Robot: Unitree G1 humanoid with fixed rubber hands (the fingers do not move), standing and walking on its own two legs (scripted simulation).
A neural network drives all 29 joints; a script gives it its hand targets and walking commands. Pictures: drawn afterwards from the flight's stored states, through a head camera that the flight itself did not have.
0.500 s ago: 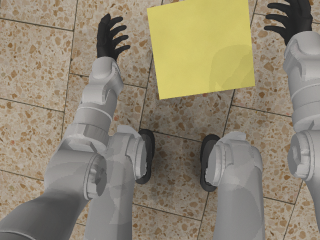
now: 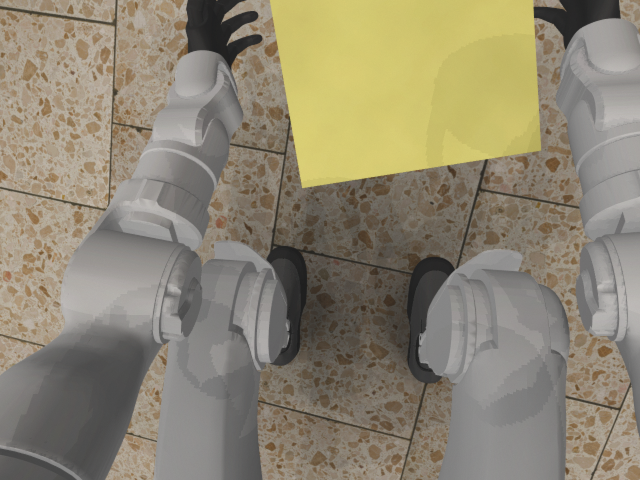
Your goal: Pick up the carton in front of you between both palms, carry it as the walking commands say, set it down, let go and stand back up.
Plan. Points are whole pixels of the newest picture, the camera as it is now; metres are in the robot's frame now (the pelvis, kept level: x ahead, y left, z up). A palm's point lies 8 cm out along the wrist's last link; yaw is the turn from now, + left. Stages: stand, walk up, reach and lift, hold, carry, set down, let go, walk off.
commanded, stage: reach and lift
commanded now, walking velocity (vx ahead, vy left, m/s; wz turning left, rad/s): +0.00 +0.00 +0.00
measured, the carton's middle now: (396, 79) +0.49 -0.06 -0.25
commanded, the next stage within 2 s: none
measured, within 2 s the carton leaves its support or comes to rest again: leaves its support in 0.60 s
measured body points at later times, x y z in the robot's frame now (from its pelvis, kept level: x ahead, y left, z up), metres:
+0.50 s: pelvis -0.01 +0.01 +0.00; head +0.34 -0.07 +0.27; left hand +0.53 +0.10 -0.16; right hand +0.53 -0.21 -0.18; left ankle +0.13 +0.13 -0.34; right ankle +0.11 -0.11 -0.34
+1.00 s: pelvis +0.00 +0.02 +0.07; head +0.25 -0.05 +0.44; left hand +0.49 +0.08 -0.01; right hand +0.48 -0.22 -0.01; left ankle +0.13 +0.14 -0.34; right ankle +0.11 -0.11 -0.34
